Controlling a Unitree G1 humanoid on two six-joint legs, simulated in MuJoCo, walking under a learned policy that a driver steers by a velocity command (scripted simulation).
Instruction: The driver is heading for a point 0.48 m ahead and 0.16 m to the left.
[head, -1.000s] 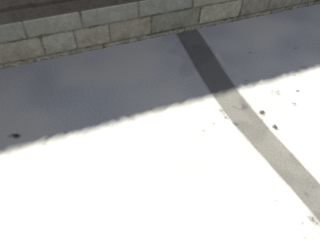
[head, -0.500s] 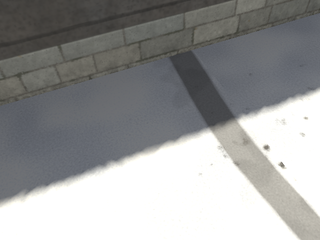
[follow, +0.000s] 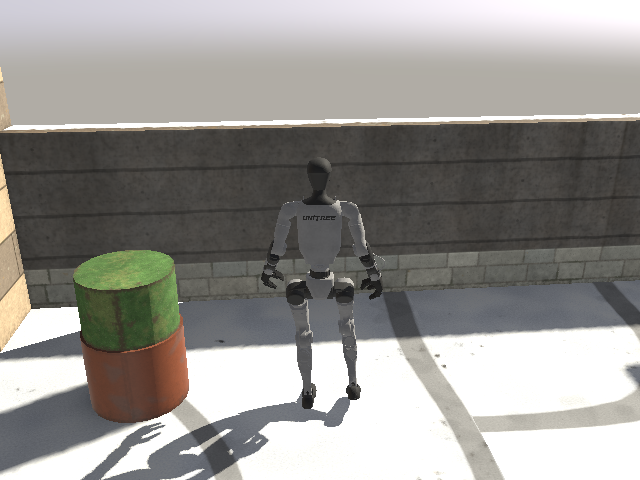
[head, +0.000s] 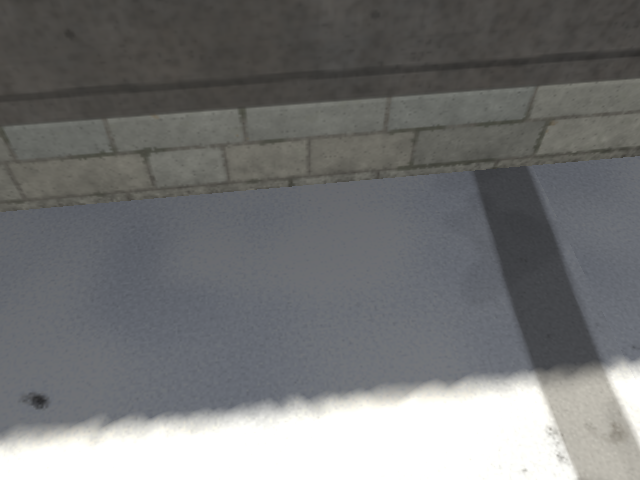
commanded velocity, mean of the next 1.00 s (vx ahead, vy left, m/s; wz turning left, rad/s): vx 0.40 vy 0.00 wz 0.47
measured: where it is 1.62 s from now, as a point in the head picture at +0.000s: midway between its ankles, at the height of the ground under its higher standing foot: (286, 445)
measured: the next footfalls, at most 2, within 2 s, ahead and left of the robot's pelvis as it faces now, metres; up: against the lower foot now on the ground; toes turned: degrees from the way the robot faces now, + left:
right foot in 0.28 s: +0.35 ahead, -0.14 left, +0.00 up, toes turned +14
left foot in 0.78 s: +0.51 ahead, +0.21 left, +0.00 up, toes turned +27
